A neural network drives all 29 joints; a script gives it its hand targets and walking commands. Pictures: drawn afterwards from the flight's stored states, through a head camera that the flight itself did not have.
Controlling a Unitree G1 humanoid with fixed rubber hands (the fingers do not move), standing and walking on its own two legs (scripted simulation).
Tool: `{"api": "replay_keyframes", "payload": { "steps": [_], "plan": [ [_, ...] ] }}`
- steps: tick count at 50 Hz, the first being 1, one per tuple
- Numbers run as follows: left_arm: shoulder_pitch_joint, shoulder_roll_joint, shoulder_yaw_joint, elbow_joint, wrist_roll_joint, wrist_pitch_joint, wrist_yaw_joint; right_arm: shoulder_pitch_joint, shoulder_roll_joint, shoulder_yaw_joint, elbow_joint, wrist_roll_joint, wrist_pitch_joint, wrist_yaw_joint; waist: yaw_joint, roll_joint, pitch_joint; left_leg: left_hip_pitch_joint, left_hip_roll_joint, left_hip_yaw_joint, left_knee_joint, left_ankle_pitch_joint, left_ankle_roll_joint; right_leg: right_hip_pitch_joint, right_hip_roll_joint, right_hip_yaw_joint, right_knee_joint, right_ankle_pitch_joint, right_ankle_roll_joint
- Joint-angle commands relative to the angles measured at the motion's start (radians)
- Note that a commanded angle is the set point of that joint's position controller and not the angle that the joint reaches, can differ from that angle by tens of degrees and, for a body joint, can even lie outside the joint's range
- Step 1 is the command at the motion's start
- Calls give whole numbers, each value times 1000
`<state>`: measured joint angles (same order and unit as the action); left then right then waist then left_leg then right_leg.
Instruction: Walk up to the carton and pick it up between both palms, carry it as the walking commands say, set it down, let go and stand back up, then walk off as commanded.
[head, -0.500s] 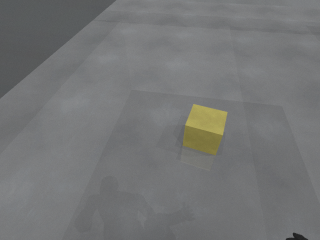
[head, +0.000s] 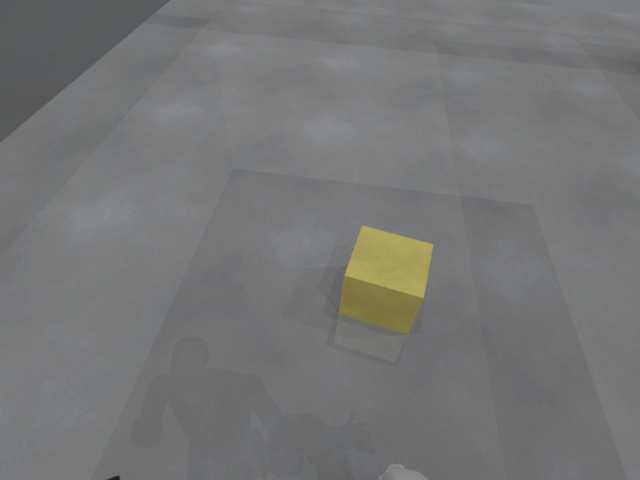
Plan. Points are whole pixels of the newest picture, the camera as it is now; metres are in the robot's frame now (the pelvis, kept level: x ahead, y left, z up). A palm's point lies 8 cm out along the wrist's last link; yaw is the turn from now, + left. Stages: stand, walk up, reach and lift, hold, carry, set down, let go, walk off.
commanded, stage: walk up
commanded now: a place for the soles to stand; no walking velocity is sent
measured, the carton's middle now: (384, 279) +0.89 -0.25 -0.66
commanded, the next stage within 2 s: none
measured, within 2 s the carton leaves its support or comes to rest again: neither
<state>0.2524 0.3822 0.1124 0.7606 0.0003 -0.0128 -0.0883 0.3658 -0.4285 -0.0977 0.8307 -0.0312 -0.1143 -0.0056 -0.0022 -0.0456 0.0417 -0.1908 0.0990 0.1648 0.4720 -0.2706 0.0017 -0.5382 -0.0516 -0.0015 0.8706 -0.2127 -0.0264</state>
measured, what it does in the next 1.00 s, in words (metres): walks ahead: right foot, then left foot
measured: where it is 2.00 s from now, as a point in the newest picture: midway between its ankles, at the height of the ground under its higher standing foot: (367, 443)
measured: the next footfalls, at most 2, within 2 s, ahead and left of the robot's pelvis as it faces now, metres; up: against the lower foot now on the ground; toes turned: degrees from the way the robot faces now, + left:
right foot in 0.14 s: +0.18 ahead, -0.18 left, +0.00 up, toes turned -3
left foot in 0.44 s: +0.25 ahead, +0.03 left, +0.00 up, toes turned +5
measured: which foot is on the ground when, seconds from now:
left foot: down 0.00-0.12, up 0.14-0.42, down 0.44-0.86, up 0.88-1.00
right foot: up 0.00-0.12, down 0.14-0.46, up 0.48-0.84, down 0.86-1.00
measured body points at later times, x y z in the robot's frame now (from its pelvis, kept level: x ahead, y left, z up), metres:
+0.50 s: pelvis +0.13 -0.06 -0.02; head +0.15 -0.04 +0.43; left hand +0.23 +0.25 -0.14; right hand +0.18 -0.41 -0.09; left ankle +0.21 +0.03 -0.74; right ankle +0.13 -0.18 -0.72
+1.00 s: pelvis +0.28 -0.14 -0.02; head +0.28 -0.13 +0.43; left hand +0.39 +0.17 -0.12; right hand +0.34 -0.49 -0.10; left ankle +0.27 -0.03 -0.69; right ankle +0.33 -0.27 -0.74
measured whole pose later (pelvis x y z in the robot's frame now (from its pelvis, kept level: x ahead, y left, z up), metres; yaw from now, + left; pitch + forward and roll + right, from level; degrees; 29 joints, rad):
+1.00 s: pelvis +0.28 -0.14 -0.02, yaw -6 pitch -3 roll +0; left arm 0.32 0.39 0.11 0.78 0.00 -0.06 -0.03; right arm 0.26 -0.43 -0.10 0.81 -0.03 -0.07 0.03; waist 0.00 -0.01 0.06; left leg -0.41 0.11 0.12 1.08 -0.43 0.04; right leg -0.33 -0.01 -0.01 0.62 -0.24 -0.02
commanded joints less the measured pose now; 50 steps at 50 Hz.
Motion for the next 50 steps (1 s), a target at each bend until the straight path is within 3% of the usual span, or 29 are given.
{"api": "replay_keyframes", "payload": {
  "steps": [1, 3, 4, 5, 6, 7, 8, 9, 12, 15, 18, 20, 21, 22, 23, 24, 25, 27, 30, 34, 38, 40, 41, 42, 43, 44, 45, 46, 50],
  "plan": [
    [-45, 149, 24, -76, 28, -7, -16, -29, -301, -75, -78, 17, -9, -4, -18, 199, -36, 112, 259, -44, -96, 241, 169, 56, -36, -76, -204, 0, -3],
    [58, 169, 40, -29, 33, -14, -7, -99, -301, -73, -94, 17, -1, -3, 52, 169, -104, 33, 249, -15, 37, 203, 167, 246, -14, -106, -280, 24, -23],
    [128, 210, 58, 7, 39, -22, 4, -61, -257, -60, -90, 14, 4, -2, 76, 25, -159, -43, 180, 30, 226, 175, 150, 383, 38, -115, -269, -9, -28],
    [237, 273, 88, 39, 44, -29, 22, -30, -197, -38, -96, 14, 8, 2, 134, -163, -167, -225, 93, 39, 494, 82, 119, 538, 3, 25, -352, -160, -53],
    [243, 350, 107, 16, 39, -32, 44, -41, -141, -12, -121, 22, 15, 6, 134, -348, -83, -509, -58, -2, 694, -253, 66, 559, -177, 482, -566, -478, -119],
    [147, 368, 91, -34, 31, -38, 50, -65, -191, -18, -124, 27, 22, 4, 86, -224, -13, -540, -20, -120, 774, -225, 52, 404, -274, 712, -707, -673, -190],
    [91, 355, 94, -36, 15, -36, 48, -103, -244, -33, -113, 23, 27, 12, 63, -89, 78, -540, 2, -159, 778, -165, 65, 316, -260, 677, -737, -719, -192],
    [50, 340, 87, -38, 6, -40, 52, -60, -242, -35, -86, 24, 31, 18, 25, -72, 96, -512, 17, -171, 745, -137, 61, 266, -224, 576, -697, -598, -172],
    [65, 265, 58, -43, 7, -52, 52, -41, -207, -30, -50, 23, 29, 36, 8, -81, 84, -359, 15, -131, 559, -102, 31, 164, -118, 367, -629, -388, -181],
    [86, 290, 57, -56, 15, -51, 48, -75, -191, -31, -54, 20, 31, 47, 23, -103, 71, -309, 4, -115, 393, -139, 13, 161, -151, 364, -623, -409, -232],
    [79, 298, 56, -70, 20, -47, 40, -91, -189, -34, -52, 15, 18, 44, 38, -64, 15, -225, -32, -87, 248, -140, 23, 207, -168, 370, -580, -348, -232],
    [21, 277, 47, -85, 20, -41, 35, 7, -181, -40, -29, 15, -2, 33, -23, -55, -54, -48, -60, -55, 50, -27, 42, 172, -131, 296, -465, -323, -195],
    [8, 227, 29, -92, 21, -39, 32, 94, -203, -51, -4, 8, -14, 19, -73, 16, -88, 150, -60, -67, -58, 2, 42, 62, -65, 224, -311, -322, -146],
    [34, 125, 0, -109, 17, -41, 31, 192, -305, -83, 5, -14, -25, -1, -119, 262, -155, 348, 186, -422, -211, -293, 104, -162, 71, 85, -2, -347, -66],
    [21, 137, -2, -93, 29, -36, 40, 104, -369, -95, -41, -14, -24, -11, -109, 227, -62, 322, 408, -734, -309, -529, 169, -339, 135, 72, 196, -294, -15],
    [1, 232, 17, -85, 42, -29, 45, 23, -353, -85, -76, 17, -25, -13, -81, 92, -12, 251, 435, -705, -285, -549, 217, -342, 40, 138, 238, -234, -13],
    [26, 253, 21, -57, 31, -28, 36, 12, -304, -70, -65, 23, -29, -14, -41, 2, 24, 194, 379, -606, -258, -457, 197, -295, 4, 137, 237, -150, -8],
    [63, 232, 26, -38, 28, -29, 27, 4, -244, -60, -65, 20, -29, -8, -27, 42, -8, 169, 266, -402, -237, -236, 135, -206, -12, 132, 199, -66, 2],
    [63, 181, 21, -38, 17, -23, 21, 39, -219, -53, -67, 15, -24, 1, -35, 135, -1, 138, 183, -196, -216, 6, 123, -145, 2, 72, 129, 11, 21],
    [-24, 170, 15, -60, 21, -21, 14, 25, -260, -63, -80, 18, -15, 8, -48, 144, 27, 130, 220, -160, -199, 43, 181, -116, -28, 36, -29, 35, 33],
    [6, 172, 25, -49, 19, -39, 13, -48, -280, -67, -110, 12, 1, 16, -13, 218, -44, 95, 232, -115, -102, 97, 184, 71, -24, -77, -222, -18, 5],
    [81, 186, 33, -4, 26, -49, 27, -66, -269, -63, -110, 14, 16, 17, 23, 181, -104, 10, 213, -87, 47, 59, 182, 248, 0, -107, -299, 15, -12],
    [155, 229, 54, 25, 29, -57, 39, -32, -221, -46, -112, 11, 22, 16, 49, 30, -159, -76, 163, -43, 229, 44, 164, 402, 28, -78, -323, -34, -21],
    [240, 305, 84, 44, 35, -66, 56, -13, -159, -23, -123, 13, 25, 23, 100, -186, -154, -272, 55, 8, 503, -49, 119, 525, -64, 138, -431, -253, -54],
    [226, 384, 97, 9, 31, -73, 72, -26, -132, -6, -150, 19, 35, 26, 94, -292, -58, -541, -75, -56, 677, -272, 62, 524, -250, 629, -628, -550, -137],
    [174, 402, 89, -16, 27, -76, 77, -74, -191, -23, -146, 23, 46, 20, 70, -132, 24, -540, -14, -173, 745, -234, 62, 386, -308, 722, -698, -678, -205],
    [129, 379, 84, -18, 12, -72, 76, -90, -227, -35, -133, 21, 46, 29, 48, -52, 71, -538, -3, -181, 749, -182, 65, 350, -284, 663, -691, -643, -224],
    [114, 362, 78, -13, 4, -78, 80, -70, -222, -33, -112, 20, 52, 35, 40, -29, 91, -524, 27, -196, 711, -125, 56, 312, -251, 568, -664, -521, -204],
    [128, 297, 45, -19, 15, -88, 91, -95, -175, -34, -90, 18, 73, 58, 20, -53, 97, -377, 34, -166, 499, -129, 24, 200, -158, 351, -571, -263, -202]
  ]
}}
